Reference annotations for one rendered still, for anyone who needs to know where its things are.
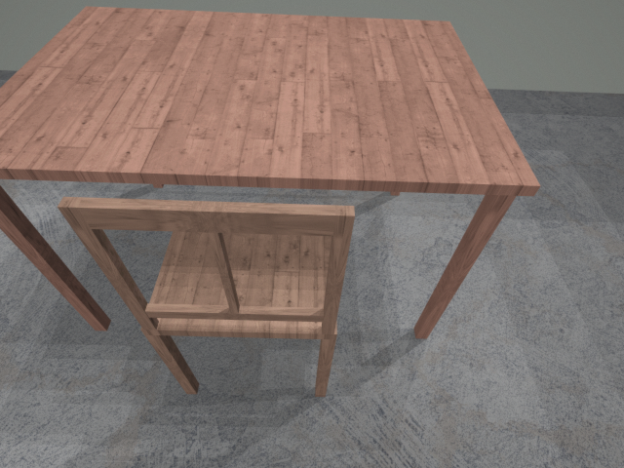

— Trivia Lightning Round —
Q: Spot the chair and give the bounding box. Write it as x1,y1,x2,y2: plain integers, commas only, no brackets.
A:
58,197,355,397

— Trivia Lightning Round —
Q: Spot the table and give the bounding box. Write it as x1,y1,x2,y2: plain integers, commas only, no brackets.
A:
0,6,540,339

